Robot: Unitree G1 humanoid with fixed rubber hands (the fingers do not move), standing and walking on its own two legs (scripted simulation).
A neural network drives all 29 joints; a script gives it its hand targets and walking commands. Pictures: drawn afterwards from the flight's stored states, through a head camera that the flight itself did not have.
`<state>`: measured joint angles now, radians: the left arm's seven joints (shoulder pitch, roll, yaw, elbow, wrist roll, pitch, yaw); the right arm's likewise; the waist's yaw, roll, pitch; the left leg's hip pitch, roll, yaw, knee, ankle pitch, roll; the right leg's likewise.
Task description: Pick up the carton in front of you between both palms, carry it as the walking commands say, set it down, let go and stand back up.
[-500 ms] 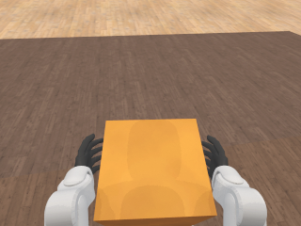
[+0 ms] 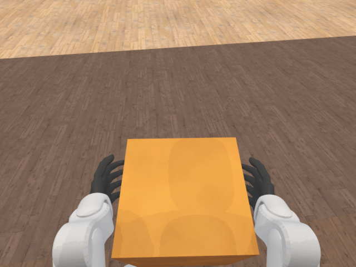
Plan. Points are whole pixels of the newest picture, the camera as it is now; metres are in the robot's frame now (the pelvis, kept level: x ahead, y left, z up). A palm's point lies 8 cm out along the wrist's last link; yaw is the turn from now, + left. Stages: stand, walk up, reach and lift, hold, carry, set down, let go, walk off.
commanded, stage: carry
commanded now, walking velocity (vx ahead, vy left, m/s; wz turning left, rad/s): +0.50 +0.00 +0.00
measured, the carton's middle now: (182, 208) +0.24 +0.00 +0.03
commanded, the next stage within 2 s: none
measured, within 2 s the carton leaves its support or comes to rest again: neither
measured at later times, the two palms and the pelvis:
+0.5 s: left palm (123, 77) +0.64 +0.18 +0.10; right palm (218, 79) +0.62 -0.12 +0.10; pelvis +0.32 +0.03 +0.00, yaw -1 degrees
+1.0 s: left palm (146, 41) +1.00 +0.15 +0.06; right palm (213, 42) +1.00 -0.15 +0.05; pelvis +0.67 -0.01 -0.03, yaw -1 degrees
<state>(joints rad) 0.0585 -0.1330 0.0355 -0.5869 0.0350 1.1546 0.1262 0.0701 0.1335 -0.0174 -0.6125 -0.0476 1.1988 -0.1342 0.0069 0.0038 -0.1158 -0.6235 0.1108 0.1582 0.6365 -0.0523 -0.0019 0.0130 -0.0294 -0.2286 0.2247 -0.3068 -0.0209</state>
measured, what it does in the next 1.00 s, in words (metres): walks ahead: left foot, then right foot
